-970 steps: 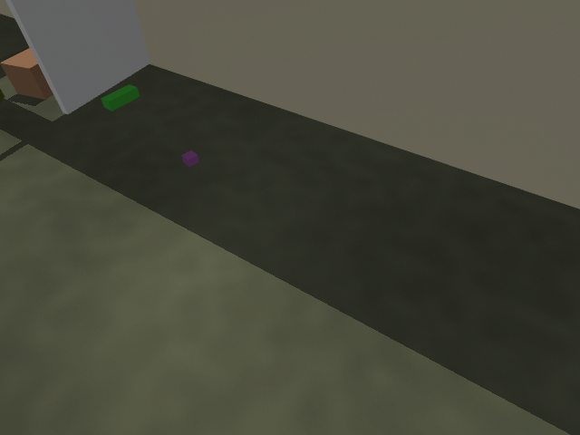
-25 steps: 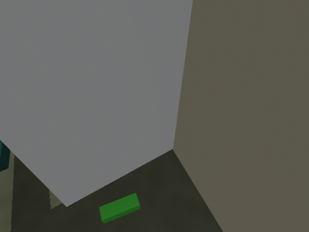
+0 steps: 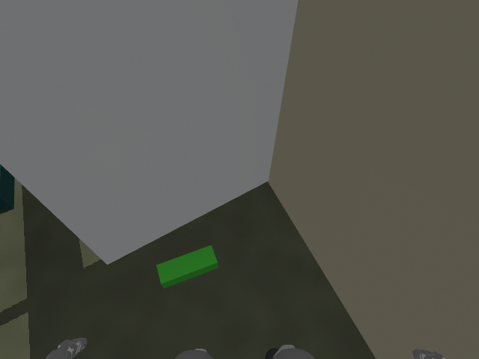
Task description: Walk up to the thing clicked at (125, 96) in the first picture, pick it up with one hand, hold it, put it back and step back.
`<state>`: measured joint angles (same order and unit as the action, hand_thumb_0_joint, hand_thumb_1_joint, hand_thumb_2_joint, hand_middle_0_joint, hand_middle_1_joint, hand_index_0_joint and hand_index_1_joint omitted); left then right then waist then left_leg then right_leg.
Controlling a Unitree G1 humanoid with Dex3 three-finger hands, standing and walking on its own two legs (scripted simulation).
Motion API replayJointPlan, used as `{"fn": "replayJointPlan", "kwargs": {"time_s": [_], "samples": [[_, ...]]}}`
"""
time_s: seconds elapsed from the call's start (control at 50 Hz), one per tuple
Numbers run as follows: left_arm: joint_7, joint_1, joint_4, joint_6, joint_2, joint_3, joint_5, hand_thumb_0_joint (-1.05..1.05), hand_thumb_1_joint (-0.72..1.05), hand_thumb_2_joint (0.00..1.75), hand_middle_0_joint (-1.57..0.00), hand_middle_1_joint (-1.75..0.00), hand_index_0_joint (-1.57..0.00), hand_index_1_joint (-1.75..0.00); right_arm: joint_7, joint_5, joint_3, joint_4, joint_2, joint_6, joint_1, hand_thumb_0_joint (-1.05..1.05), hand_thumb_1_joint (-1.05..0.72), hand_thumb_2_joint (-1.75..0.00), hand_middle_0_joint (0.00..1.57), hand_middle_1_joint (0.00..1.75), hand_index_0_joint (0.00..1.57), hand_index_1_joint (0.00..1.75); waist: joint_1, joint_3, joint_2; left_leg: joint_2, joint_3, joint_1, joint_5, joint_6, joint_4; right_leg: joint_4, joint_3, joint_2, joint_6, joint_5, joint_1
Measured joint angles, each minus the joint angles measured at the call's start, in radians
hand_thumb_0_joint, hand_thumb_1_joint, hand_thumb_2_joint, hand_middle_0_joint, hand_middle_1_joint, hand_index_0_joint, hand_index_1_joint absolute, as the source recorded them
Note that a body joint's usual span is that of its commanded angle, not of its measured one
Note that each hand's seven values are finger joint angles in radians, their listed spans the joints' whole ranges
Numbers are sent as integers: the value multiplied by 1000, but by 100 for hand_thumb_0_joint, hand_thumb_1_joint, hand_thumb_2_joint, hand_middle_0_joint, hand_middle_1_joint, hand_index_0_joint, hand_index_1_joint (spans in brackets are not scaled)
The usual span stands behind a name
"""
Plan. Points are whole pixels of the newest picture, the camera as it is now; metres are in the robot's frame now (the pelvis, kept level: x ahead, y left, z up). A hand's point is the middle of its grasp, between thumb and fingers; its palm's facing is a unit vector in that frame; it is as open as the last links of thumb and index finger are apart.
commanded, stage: walk up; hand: left
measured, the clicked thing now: (188, 266) +0.51 +0.21 -0.73
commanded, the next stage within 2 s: stand in 2.00 s
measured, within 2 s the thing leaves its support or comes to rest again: neither
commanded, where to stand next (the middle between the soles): +0.12 -0.03 m, yaw +0 degrees
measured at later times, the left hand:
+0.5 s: hand out of the picture -0.01 +0.28 -0.16, palm faces -0.08 -0.91 -0.40, open 7.4 cm
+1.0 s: hand out of the picture -0.18 +0.25 -0.15, palm faces +0.05 -0.94 -0.34, open 7.3 cm
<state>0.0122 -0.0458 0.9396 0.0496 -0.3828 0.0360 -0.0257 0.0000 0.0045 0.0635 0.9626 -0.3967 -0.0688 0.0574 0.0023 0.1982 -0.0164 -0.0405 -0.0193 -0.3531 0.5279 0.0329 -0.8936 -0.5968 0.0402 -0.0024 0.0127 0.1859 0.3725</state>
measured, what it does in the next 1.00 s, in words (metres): walks backwards: left foot, then right foot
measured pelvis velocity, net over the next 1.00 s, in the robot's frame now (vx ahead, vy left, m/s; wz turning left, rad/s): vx -0.27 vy -0.02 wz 0.03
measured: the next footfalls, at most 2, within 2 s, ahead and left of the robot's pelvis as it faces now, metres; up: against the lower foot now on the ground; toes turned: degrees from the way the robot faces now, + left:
left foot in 0.12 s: -0.03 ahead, +0.14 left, +0.00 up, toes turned -1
right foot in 0.54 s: -0.14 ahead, -0.13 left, +0.00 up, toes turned +0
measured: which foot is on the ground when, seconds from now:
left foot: up 0.00-0.10, down 0.12-0.56, up 0.58-0.84, down 0.86-1.00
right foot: down 0.00-0.12, up 0.14-0.52, down 0.54-0.88, up 0.90-1.00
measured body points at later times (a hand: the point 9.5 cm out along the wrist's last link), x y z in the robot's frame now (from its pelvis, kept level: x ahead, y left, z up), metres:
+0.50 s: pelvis -0.13 +0.01 +0.00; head -0.06 +0.02 +0.44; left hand -0.01 +0.33 -0.13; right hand -0.05 -0.32 -0.11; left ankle -0.07 +0.14 -0.72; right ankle -0.18 -0.13 -0.71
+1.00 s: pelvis -0.27 -0.02 +0.00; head -0.24 +0.00 +0.45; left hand -0.18 +0.30 -0.12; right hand -0.18 -0.32 -0.11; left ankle -0.25 +0.09 -0.72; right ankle -0.24 -0.15 -0.69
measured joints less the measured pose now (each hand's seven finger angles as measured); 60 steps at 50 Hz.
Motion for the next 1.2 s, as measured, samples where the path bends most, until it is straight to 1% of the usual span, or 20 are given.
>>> {"fn": "replayJointPlan", "kwargs": {"time_s": [0.06, 0.12, 0.14, 0.2, 0.24, 0.3, 0.42, 0.48, 0.52, 0.56, 0.62, 0.66, 0.7, 0.82, 0.88, 0.94, 1.0, 1.08, 1.14, 1.2], "samples": [[4, 11, -34, 9, -4, 2, -14, 0, 90, 90, -21, -30, -21, -30, 1, -2, -1, -27, 0, 9, 38, 0, -90, -90, 21, 30, 20, 30, -5, -10, -18, -3, -18, 11, 19, 0, -40, -13, 6, -16, -16, -21, 46], [3, 23, -76, 18, -9, 3, -9, 0, 90, 90, -21, -30, -21, -30, 0, -22, 0, -38, -2, 25, 89, 0, -90, -90, 21, 30, 20, 30, -19, -23, -31, 22, -11, 104, -85, -9, 185, -66, 3, -32, -40, -22, 108], [3, 32, -85, 21, -16, 7, -4, 0, 90, 90, -21, -30, -21, -30, -3, -34, 4, -32, 8, 28, 97, 0, -90, -90, 21, 30, 20, 30, -16, -9, -54, 8, -1, 106, -95, -15, 188, -108, 29, -35, -29, 22, 126], [10, 24, -83, 33, -16, 22, -8, 0, 91, 90, -21, -30, -21, -30, 3, -43, -5, -19, 33, 22, 127, 0, -90, -90, 21, 30, 20, 30, -28, 3, -51, 25, -7, 97, -110, -13, 173, -367, 119, 77, -24, 286, 162], [11, 6, -78, 38, -20, 30, -1, 0, 91, 90, -21, -30, -21, -30, -3, -46, -13, -13, 50, 22, 147, 0, -90, -90, 21, 30, 20, 30, -30, -9, -49, 41, -11, 101, -147, -16, 218, -534, 141, 134, -22, 307, 172], [4, -25, -87, 36, -23, 42, 1, 0, 91, 90, -21, -30, -21, -30, -15, -42, -15, -32, 55, 26, 163, 0, -90, -90, 21, 30, 21, 30, -23, -13, -38, 60, -9, 93, -196, -16, 268, -633, 133, 152, -34, 302, 139], [-3, -68, -99, 45, -41, 59, -7, 0, 91, 90, -21, -30, -21, -30, -33, -32, -11, -109, 39, 49, 140, 0, -90, -90, 21, 30, 21, 30, -14, 4, -24, 88, 12, 35, -245, -26, 268, -448, 104, 93, -54, 330, 6], [-11, -73, -100, 41, -44, 61, -7, 1, 91, 90, -20, -30, -21, -30, -31, -35, -12, -142, 19, 48, 116, 0, -90, -90, 21, 30, 21, 30, -8, 7, -15, 104, 23, -11, -258, -40, 237, -281, 62, 53, -41, 318, -56], [-18, -80, -99, 32, -41, 62, -8, 1, 91, 90, -20, -30, -20, -30, -29, -32, -14, -156, 2, 41, 101, 0, -90, -90, 21, 30, 21, 30, -3, -1, -3, 116, 26, -47, -261, -54, 204, -113, 29, 33, -23, 240, -118], [-22, -82, -91, 21, -16, 61, -16, 1, 91, 90, -20, -30, -20, -30, -30, -25, -11, -156, -22, 31, 80, 0, -90, -90, 21, 30, 21, 30, -12, 3, 48, 138, -13, -80, -262, -53, 162, -51, -5, 57, -12, 198, -142], [-31, -105, -107, 19, 8, 44, -16, 0, 91, 90, -20, -30, -21, -30, -45, -12, -6, -139, -22, 15, 77, 0, -90, -90, 21, 30, 21, 30, 2, -21, 37, 37, -86, -138, -30, -36, -65, -83, 0, 31, 3, 191, -106], [-26, -115, -118, 21, 25, 34, -16, 1, 91, 90, -21, -30, -21, -30, -48, -3, -11, -137, -27, 18, 88, 0, -90, -90, 21, 30, 20, 30, 11, -36, 33, -19, -103, -155, -9, -36, -206, -68, 4, 13, 5, 166, -94], [-20, -116, -134, 22, 35, 31, -20, 1, 90, 90, -21, -30, -21, -30, -50, 0, -18, -139, -28, 29, 103, 0, -90, -90, 21, 30, 20, 30, 14, -43, 28, -37, -92, -137, -17, -40, -244, -59, 0, 3, 7, 144, -79], [-12, -97, -176, -2, 31, 26, -19, 1, 90, 90, -21, -30, -21, -30, -35, -18, -26, -114, -10, 42, 146, 0, -90, -90, 21, 30, 20, 30, 10, -50, 19, -1, -17, 33, -9, -36, 59, -89, -58, -12, 7, 116, -25], [-15, -88, -168, 0, 7, 22, -9, 0, 90, 90, -21, -30, -21, -30, -25, -32, -24, -86, 20, 54, 150, 0, -90, -90, 21, 30, 20, 30, 15, -39, -33, -20, 20, 107, -170, -9, 231, -144, -52, -43, 0, 123, 5], [-13, -105, -116, 13, 6, 26, -1, 0, 90, 90, -21, -30, -21, -30, -7, -44, -34, -71, 36, 61, 163, 0, -90, -90, 21, 30, 21, 30, 7, -62, -30, -2, 12, 95, -187, 5, 231, -267, -4, 9, -3, 297, 34], [-23, -131, -76, 10, -5, 35, 9, 1, 91, 90, -21, -30, -21, -30, -6, -48, -41, -61, 48, 69, 169, 0, -90, -90, 21, 30, 21, 30, 6, -81, -28, 21, 5, 97, -223, -2, 273, -347, 30, 34, 0, 294, 25], [-37, -182, -28, -10, -14, 39, 7, 1, 91, 90, -21, -30, -21, -30, 5, -54, -33, -65, 43, 67, 162, 0, -90, -90, 21, 30, 21, 30, 9, -107, -13, 47, 9, 79, -246, -9, 292, -151, 1, 7, -7, 309, -94], [-28, -205, 14, -36, -3, 41, -3, 1, 91, 90, -21, -30, -21, -30, 9, -46, -25, -71, 23, 55, 151, 0, -90, -90, 21, 30, 21, 30, 12, -106, 34, 83, -9, 52, -225, -22, 241, 42, -26, 30, -11, 134, -185], [-23, -230, 32, -54, 8, 34, -15, 1, 91, 90, -21, -30, -21, -30, 8, -34, -18, -54, 13, 42, 155, 0, -90, -90, 21, 30, 21, 30, 30, -125, 48, 44, -63, 20, -90, -26, 145, 38, -28, 31, 0, 124, -178]]}}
